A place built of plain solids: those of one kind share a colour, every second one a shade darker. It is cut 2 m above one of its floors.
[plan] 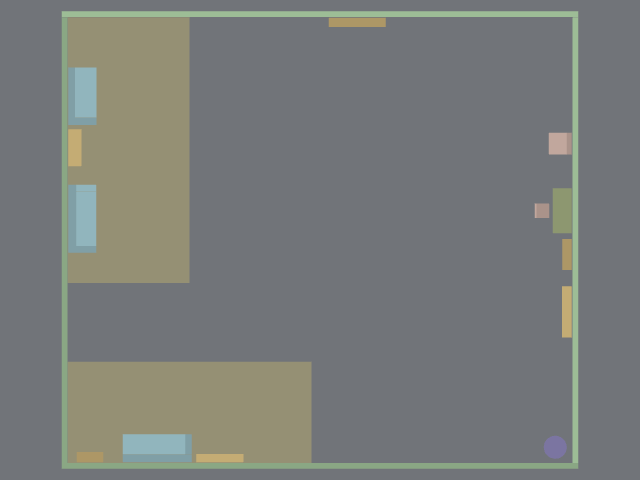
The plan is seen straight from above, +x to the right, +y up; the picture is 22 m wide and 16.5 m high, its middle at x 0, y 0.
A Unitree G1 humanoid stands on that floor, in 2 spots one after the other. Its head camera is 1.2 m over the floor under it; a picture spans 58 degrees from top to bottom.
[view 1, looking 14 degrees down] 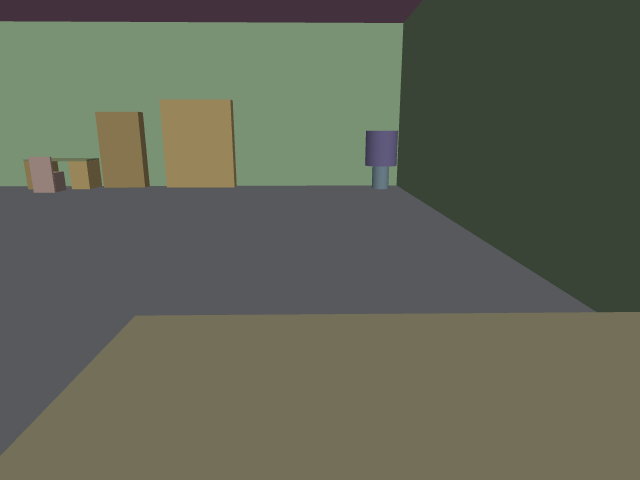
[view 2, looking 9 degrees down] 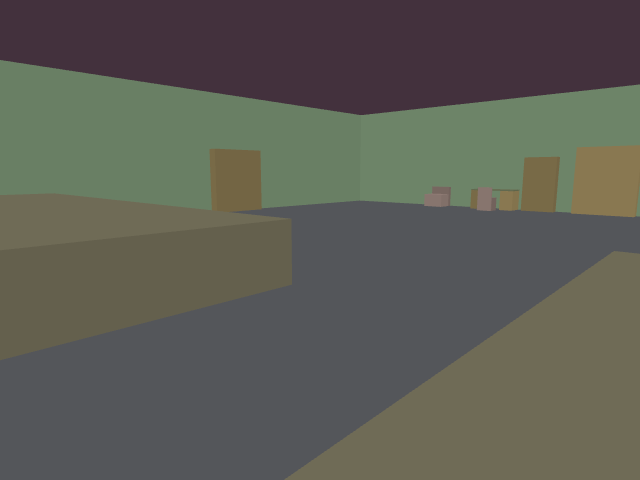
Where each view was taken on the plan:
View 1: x -3.02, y -5.39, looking -1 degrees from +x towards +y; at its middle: ground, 5.80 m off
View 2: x -8.11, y -5.34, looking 43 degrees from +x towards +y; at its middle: ground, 8.97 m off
